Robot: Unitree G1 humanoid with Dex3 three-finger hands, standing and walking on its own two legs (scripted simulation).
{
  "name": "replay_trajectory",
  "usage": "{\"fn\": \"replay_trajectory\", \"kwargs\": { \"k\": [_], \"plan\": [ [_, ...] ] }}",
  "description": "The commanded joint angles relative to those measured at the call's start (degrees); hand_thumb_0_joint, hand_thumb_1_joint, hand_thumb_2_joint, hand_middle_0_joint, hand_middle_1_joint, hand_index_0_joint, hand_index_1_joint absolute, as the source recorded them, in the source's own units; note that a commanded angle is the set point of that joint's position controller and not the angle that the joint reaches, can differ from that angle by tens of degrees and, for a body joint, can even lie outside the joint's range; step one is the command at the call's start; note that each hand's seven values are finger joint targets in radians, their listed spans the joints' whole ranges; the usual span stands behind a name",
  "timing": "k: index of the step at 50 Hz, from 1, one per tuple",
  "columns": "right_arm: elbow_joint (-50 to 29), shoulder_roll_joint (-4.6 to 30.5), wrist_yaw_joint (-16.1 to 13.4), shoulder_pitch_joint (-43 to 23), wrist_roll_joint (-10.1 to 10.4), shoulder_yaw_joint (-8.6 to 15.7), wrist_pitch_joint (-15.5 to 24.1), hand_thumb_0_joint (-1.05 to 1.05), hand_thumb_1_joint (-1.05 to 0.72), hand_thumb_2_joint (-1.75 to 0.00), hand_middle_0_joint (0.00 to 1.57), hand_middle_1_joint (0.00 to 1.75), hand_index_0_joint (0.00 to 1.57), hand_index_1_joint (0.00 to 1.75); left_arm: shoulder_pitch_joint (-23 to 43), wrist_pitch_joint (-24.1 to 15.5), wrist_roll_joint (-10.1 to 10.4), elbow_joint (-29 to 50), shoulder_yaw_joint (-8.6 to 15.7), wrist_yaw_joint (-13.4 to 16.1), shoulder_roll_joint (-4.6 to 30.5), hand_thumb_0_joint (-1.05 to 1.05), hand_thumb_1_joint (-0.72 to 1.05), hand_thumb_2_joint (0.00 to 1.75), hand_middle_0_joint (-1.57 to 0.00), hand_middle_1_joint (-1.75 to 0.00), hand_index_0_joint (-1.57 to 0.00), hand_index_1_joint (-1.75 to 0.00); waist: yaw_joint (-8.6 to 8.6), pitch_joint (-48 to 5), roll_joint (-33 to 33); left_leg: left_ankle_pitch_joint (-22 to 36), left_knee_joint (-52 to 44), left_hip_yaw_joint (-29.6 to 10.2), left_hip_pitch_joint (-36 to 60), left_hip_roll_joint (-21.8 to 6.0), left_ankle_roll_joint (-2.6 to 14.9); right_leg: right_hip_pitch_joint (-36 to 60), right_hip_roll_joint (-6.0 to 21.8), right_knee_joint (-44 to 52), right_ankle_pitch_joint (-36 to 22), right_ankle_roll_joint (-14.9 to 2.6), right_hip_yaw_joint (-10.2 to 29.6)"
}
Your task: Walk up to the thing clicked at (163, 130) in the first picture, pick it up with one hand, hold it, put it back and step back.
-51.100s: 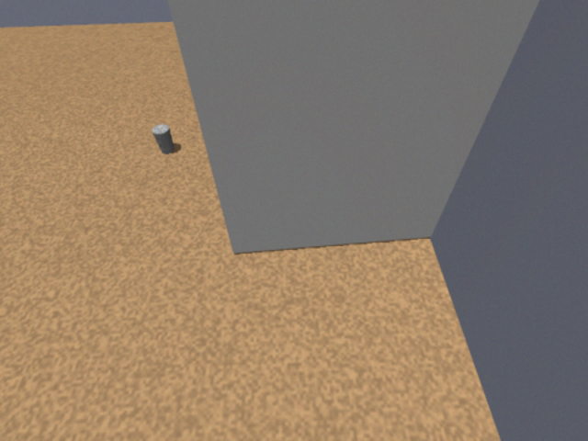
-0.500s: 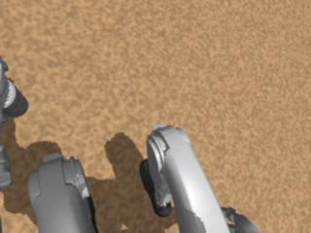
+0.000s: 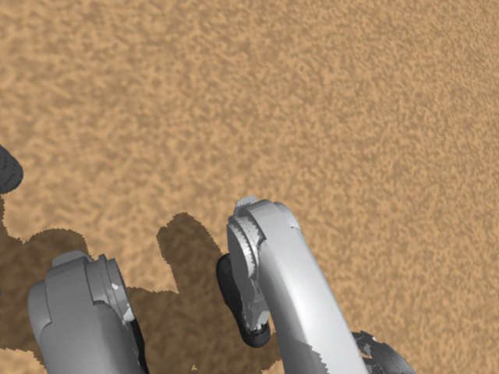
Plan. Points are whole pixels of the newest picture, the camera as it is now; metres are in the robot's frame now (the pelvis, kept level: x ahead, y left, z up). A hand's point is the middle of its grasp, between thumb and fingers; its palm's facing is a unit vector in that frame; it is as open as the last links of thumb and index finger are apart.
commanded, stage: close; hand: left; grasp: from above
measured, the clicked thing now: out of the picture +0.48 +0.30 -0.25
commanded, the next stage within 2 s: settle in 1.32 s
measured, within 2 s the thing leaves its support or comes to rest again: leaves its support in 1.82 s
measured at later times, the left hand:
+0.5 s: hand out of the picture +0.47 +0.30 -0.19, palm faces -0.44 -0.10 -0.89, open 12.3 cm
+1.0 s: hand out of the picture +0.47 +0.30 -0.19, palm faces -0.45 -0.09 -0.89, open 11.6 cm
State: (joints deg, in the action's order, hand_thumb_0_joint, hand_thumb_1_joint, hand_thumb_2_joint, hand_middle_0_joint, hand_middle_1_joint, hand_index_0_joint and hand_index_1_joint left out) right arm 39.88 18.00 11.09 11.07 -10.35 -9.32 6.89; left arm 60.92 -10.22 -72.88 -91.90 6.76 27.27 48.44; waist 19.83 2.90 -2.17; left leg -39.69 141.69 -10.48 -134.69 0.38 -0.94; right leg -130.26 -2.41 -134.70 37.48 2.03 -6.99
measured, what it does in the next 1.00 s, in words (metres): stands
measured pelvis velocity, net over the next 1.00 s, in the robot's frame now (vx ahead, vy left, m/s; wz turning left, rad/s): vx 0.00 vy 0.00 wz -0.02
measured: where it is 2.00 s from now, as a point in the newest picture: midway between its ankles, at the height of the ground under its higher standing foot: (194, 343)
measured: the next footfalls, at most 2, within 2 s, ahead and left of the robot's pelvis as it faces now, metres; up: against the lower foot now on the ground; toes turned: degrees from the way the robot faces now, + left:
none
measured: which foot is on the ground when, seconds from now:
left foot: down 0.00-1.00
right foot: down 0.00-1.00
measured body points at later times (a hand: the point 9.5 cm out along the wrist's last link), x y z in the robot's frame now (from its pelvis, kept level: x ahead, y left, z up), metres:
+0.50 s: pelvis +0.00 +0.00 +0.00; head +0.25 +0.09 +0.36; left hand +0.49 +0.30 -0.14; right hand +0.02 -0.26 -0.07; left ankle +0.07 +0.13 -0.28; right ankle +0.11 -0.12 -0.28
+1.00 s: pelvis +0.00 +0.00 +0.00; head +0.25 +0.09 +0.36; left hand +0.49 +0.30 -0.14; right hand +0.02 -0.26 -0.07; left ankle +0.07 +0.13 -0.28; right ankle +0.11 -0.12 -0.28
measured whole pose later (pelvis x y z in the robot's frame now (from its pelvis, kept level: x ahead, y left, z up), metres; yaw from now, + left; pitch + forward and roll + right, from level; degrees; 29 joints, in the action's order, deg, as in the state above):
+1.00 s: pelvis +0.00 +0.00 +0.00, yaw -1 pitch +31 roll -11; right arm 39.4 18.7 11.3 11.7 -10.5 -11.3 9.6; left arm 63.9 -10.7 -72.8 -96.9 3.0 27.6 50.6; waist 20.1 3.2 -2.4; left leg -39.3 141.9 -10.8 -134.5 0.2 -0.2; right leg -129.5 -2.8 -134.1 36.9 2.6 -7.3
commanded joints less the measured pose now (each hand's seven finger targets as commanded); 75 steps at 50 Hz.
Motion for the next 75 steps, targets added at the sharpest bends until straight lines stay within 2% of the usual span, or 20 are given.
{"fn": "replay_trajectory", "kwargs": {
  "k": [1, 9, 10, 11, 12, 18, 24, 25, 26, 34, 42, 46, 52, 54, 59, 65, 69, 72, 73, 75],
  "plan": [
    [0.87, 15.76, -0.48, 12.90, -0.57, 4.12, 0.55, 0.00, -0.89, -0.90, 0.20, 0.30, 0.20, 0.30, 17.50, -0.56, 0.34, 5.38, -0.53, 2.85, 12.20, 0.00, -0.31, 1.12, -0.18, -1.16, -0.19, -1.15, 2.64, -36.18, 20.48, 8.84, -13.32, 5.83, 24.90, -0.51, 2.89, 21.36, -1.93, 13.36, -11.73, -3.51, -4.82],
    [0.94, 16.70, -0.63, 12.43, -0.61, 3.62, 1.53, 0.00, -0.89, -0.90, 0.20, 0.30, 0.20, 0.30, 15.97, -1.00, 0.15, 0.68, -0.92, 3.53, 13.54, 0.00, -0.25, 1.04, -0.21, -1.15, -0.23, -1.12, 2.87, -33.79, 16.84, 6.87, -13.00, 5.15, 23.28, -0.62, 3.13, 20.51, -2.16, 13.54, -9.77, -3.30, -5.40],
    [0.82, 16.76, -0.64, 12.58, -0.55, 3.39, 1.71, 0.00, -0.89, -0.90, 0.20, 0.30, 0.20, 0.30, 17.32, -1.18, 0.13, 1.34, -1.38, 3.51, 13.75, 0.00, -0.25, 1.04, -0.21, -1.15, -0.24, -1.12, 3.62, -33.19, 17.05, 7.02, -12.47, 5.40, 22.40, -0.63, 3.31, 21.19, -2.19, 13.66, -10.26, -3.10, -4.98],
    [0.67, 16.69, -0.64, 12.24, -0.70, 3.07, 1.55, 0.00, -0.89, -0.90, 0.20, 0.30, 0.20, 0.30, 17.21, -1.30, 0.08, 1.12, -1.11, 3.80, 14.53, 0.00, -0.24, 1.02, -0.21, -1.15, -0.24, -1.12, 2.98, -34.10, 16.96, 6.86, -12.89, 5.36, 21.64, -0.61, 3.34, 22.72, -2.37, 13.98, -10.07, -3.07, -4.80],
    [0.26, 16.46, -0.69, 11.38, -0.34, 2.90, 1.99, 0.00, -0.89, -0.90, 0.20, 0.30, 0.20, 0.30, 18.04, -1.21, 0.18, 1.51, -2.97, 3.67, 12.85, 0.00, -0.24, 1.03, -0.22, -1.15, -0.24, -1.12, 2.95, -33.53, 16.77, 6.46, -12.50, 5.32, 22.47, -0.63, 3.30, 20.73, -2.25, 13.77, -9.62, -3.21, -4.80],
    [0.16, 17.11, -1.00, 11.41, -0.42, 2.41, 2.71, 0.00, -0.89, -0.90, 0.20, 0.30, 0.20, 0.30, 19.75, -1.23, -0.63, 1.12, -2.88, 4.85, 14.63, 0.00, -0.21, 1.02, -0.25, -1.13, -0.27, -1.10, 3.50, -32.74, 18.69, 5.04, -13.39, 4.85, 23.48, -0.76, 2.92, 19.31, -2.43, 13.36, -8.35, -3.46, -5.72],
    [0.28, 17.14, -0.64, 11.76, -0.47, 2.45, 3.32, 0.00, -0.89, -0.90, 0.20, 0.30, 0.20, 0.30, 19.42, -0.16, -1.41, -1.04, -3.99, 4.96, 12.64, 0.00, -0.19, 1.01, -0.26, -1.11, -0.29, -1.09, 3.93, -31.02, 20.47, 6.42, -13.77, 4.58, 25.12, -0.73, 2.48, 16.88, -2.04, 12.68, -9.64, -3.61, -5.92],
    [0.18, 17.10, -0.49, 12.20, -0.70, 2.49, 3.43, 0.00, -0.89, -0.90, 0.20, 0.30, 0.20, 0.30, 20.43, -0.20, -0.63, 0.58, -3.14, 4.98, 13.27, 0.00, -0.19, 1.01, -0.27, -1.11, -0.29, -1.08, 4.70, -32.16, 19.17, 7.51, -12.95, 4.68, 24.94, -0.83, 2.80, 18.38, -2.30, 12.95, -10.90, -3.28, -5.91],
    [0.32, 17.32, -0.68, 12.27, -0.54, 2.46, 3.22, 0.00, -0.90, -0.90, 0.20, 0.30, 0.20, 0.30, 20.20, -0.28, -0.64, 1.32, -2.63, 5.22, 14.61, 0.00, -0.19, 1.02, -0.28, -1.11, -0.30, -1.09, 3.71, -34.08, 19.31, 8.08, -13.38, 4.73, 25.19, -0.83, 2.79, 20.26, -2.38, 13.29, -11.42, -3.35, -5.79],
    [-0.26, 17.22, -0.34, 12.37, -0.47, 2.64, 3.35, 0.00, -0.90, -0.90, 0.20, 0.30, 0.20, 0.30, 19.52, -0.01, -0.36, 0.46, -3.81, 3.76, 12.88, 0.00, -0.15, 1.04, -0.31, -1.13, -0.32, -1.11, 4.13, -31.17, 19.87, 5.48, -13.77, 4.67, 23.90, -0.66, 2.60, 17.99, -2.07, 13.15, -8.61, -3.66, -5.94],
    [-0.05, 16.54, -0.62, 12.18, -0.15, 2.85, 2.95, 0.00, -0.90, -0.90, 0.20, 0.30, 0.20, 0.30, 18.82, -0.27, 0.71, 2.13, -3.43, 3.59, 13.17, 0.00, -0.13, 1.07, -0.33, -1.14, -0.34, -1.12, 2.91, -33.90, 19.19, 5.72, -13.85, 4.93, 23.66, -0.78, 2.72, 20.41, -2.36, 13.90, -8.89, -3.44, -5.45],
    [0.10, 17.23, -0.52, 12.56, -0.07, 3.10, 3.02, 0.00, -0.90, -0.90, 0.20, 0.30, 0.20, 0.30, 19.38, -0.19, 0.34, 2.13, -3.79, 3.07, 12.75, 0.00, -0.13, 1.07, -0.32, -1.14, -0.34, -1.12, 3.59, -31.44, 19.69, 5.35, -14.05, 4.66, 24.01, -0.61, 2.45, 17.55, -2.11, 13.52, -8.14, -3.79, -5.83],
    [0.09, 16.88, -0.51, 12.78, -0.18, 3.11, 2.87, 0.00, -0.90, -0.90, 0.20, 0.30, 0.20, 0.30, 19.03, -0.52, 0.40, 3.15, -3.07, 3.22, 13.05, 0.00, -0.05, 1.09, -0.37, -1.17, -0.39, -1.15, 3.00, -33.71, 19.13, 6.88, -14.05, 4.78, 24.90, -0.61, 2.51, 19.42, -2.07, 13.66, -9.71, -3.51, -5.71],
    [-0.12, 17.26, -0.48, 12.56, -0.22, 3.18, 3.01, 0.00, -0.90, -0.90, 0.20, 0.30, 0.20, 0.30, 19.78, -0.58, 0.28, 2.45, -3.93, 2.90, 12.14, 0.00, -0.05, 1.10, -0.37, -1.17, -0.39, -1.15, 3.93, -31.60, 19.21, 5.93, -13.81, 4.57, 24.69, -0.67, 2.39, 17.45, -2.07, 13.57, -8.63, -3.83, -5.84],
    [-0.17, 16.87, -0.59, 12.58, -0.20, 3.13, 2.92, 0.00, -0.90, -0.90, 0.20, 0.30, 0.20, 0.30, 18.62, -0.59, 0.27, 3.04, -3.17, 3.10, 13.31, 0.00, 0.00, 1.13, -0.41, -1.18, -0.43, -1.17, 2.82, -33.88, 18.72, 6.89, -13.64, 5.03, 24.51, -0.63, 2.61, 20.26, -2.19, 13.96, -9.69, -3.45, -5.43],
    [0.00, 17.43, -0.67, 13.22, -0.21, 3.26, 2.86, 0.00, -0.90, -0.90, 0.20, 0.30, 0.20, 0.30, 21.06, -0.58, 0.15, 4.02, -2.99, 3.03, 13.86, 0.00, 0.03, 1.15, -0.43, -1.20, -0.45, -1.18, 3.77, -33.16, 19.05, 7.27, -13.56, 4.75, 24.92, -0.52, 2.45, 18.76, -1.94, 13.66, -9.77, -3.75, -5.71],
    [-0.47, 17.22, -0.81, 12.59, -0.26, 3.22, 2.60, 0.00, -0.90, -0.90, 0.20, 0.30, 0.20, 0.30, 19.54, -0.49, 0.16, 3.61, -2.58, 3.38, 13.97, 0.00, 0.08, 1.17, -0.47, -1.21, -0.49, -1.19, 2.85, -33.48, 19.32, 5.72, -14.30, 4.85, 24.20, -0.52, 2.40, 19.33, -2.08, 13.83, -8.25, -3.71, -5.74],
    [-0.39, 17.18, -0.77, 12.83, -0.26, 3.20, 2.78, 0.00, -0.93, -0.91, 0.20, 0.30, 0.20, 0.30, 19.38, -0.32, -0.20, 2.95, -3.57, 2.69, 13.14, 0.00, 0.01, 1.18, -0.45, -1.27, -0.47, -1.25, 3.59, -32.20, 18.96, 5.62, -13.59, 5.14, 23.84, -0.51, 2.62, 18.55, -2.13, 13.74, -8.30, -3.66, -5.32],
    [-0.37, 17.54, -0.88, 13.07, -0.32, 3.30, 2.60, 0.00, -0.92, -0.91, 0.20, 0.30, 0.20, 0.30, 19.96, -0.54, 0.25, 3.92, -2.22, 3.05, 14.63, 0.00, -0.03, 1.20, -0.43, -1.25, -0.45, -1.24, 3.17, -33.42, 18.80, 6.40, -13.60, 5.00, 23.83, -0.49, 2.56, 19.51, -1.99, 14.02, -8.78, -3.62, -5.58],
    [-0.33, 17.09, -0.76, 13.36, -0.32, 3.27, 2.71, 0.00, -0.93, -0.91, 0.20, 0.30, 0.20, 0.30, 18.97, -0.22, 0.07, 4.39, -2.68, 2.76, 13.97, 0.00, -0.01, 1.22, -0.47, -1.25, -0.48, -1.24, 3.02, -34.35, 19.32, 7.93, -13.67, 5.22, 25.01, -0.52, 2.55, 20.32, -2.09, 13.52, -10.44, -3.60, -5.45]
  ]
}}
